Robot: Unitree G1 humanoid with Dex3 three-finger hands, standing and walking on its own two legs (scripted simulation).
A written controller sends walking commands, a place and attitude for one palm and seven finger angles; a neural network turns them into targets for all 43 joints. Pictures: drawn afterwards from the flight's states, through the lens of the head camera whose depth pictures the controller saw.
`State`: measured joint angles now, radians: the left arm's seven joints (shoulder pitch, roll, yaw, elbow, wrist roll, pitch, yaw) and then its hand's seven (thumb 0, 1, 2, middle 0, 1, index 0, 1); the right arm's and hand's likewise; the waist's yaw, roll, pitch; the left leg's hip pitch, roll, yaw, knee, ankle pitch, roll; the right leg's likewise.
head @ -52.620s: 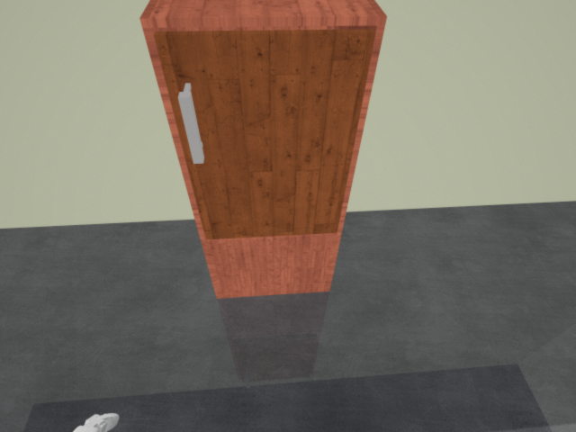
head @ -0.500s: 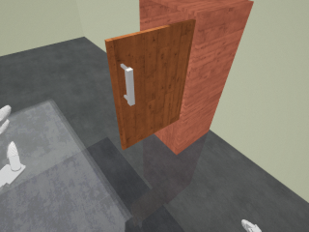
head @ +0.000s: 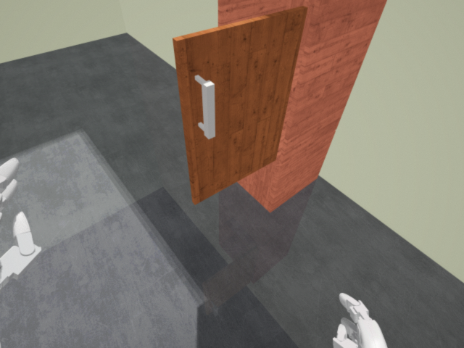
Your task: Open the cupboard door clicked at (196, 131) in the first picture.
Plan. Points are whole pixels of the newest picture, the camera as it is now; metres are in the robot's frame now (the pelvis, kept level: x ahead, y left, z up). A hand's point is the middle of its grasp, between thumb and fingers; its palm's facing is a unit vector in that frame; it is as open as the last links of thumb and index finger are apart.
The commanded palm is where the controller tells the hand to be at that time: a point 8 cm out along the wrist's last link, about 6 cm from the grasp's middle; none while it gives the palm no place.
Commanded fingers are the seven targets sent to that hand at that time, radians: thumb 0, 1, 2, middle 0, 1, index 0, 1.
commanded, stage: stop stepping back and stand still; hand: left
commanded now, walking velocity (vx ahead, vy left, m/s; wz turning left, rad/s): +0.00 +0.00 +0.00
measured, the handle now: (204, 107) +0.65 +0.13 +0.05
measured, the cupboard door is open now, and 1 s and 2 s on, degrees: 87 87 87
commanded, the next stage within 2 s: let the arm hang, fingers relaxed in 0.12 s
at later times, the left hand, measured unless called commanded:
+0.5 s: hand out of the picture +0.08 +0.19 -0.16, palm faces -0.06 -0.97 -0.24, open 7.4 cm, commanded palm none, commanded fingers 0.00 0.90 0.90 -0.20 -0.30 -0.20 -0.30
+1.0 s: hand out of the picture +0.03 +0.23 -0.15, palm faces +0.04 -0.93 -0.36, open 7.4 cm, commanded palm none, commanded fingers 0.00 0.90 0.90 -0.20 -0.30 -0.20 -0.30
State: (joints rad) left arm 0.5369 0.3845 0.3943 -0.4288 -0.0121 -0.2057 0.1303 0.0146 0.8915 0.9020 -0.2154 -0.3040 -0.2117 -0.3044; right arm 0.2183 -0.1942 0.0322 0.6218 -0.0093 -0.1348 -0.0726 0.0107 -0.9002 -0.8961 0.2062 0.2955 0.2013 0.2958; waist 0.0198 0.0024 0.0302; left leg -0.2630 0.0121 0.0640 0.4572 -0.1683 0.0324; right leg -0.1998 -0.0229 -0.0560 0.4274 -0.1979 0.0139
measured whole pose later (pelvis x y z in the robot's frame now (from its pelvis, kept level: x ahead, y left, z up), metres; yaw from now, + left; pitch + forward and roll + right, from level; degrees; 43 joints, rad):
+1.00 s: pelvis +0.00 -0.02 +0.00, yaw +2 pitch -3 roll +0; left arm 0.18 0.32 0.02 1.13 0.02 0.00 0.00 0.01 0.91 0.90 -0.20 -0.30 -0.20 -0.30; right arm 0.16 -0.27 -0.01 1.12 -0.02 0.02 0.00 0.00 -0.90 -0.90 0.20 0.29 0.20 0.30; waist 0.01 0.05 0.07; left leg -0.24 0.01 0.02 0.42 -0.14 0.01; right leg -0.17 -0.02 -0.10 0.42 -0.21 -0.02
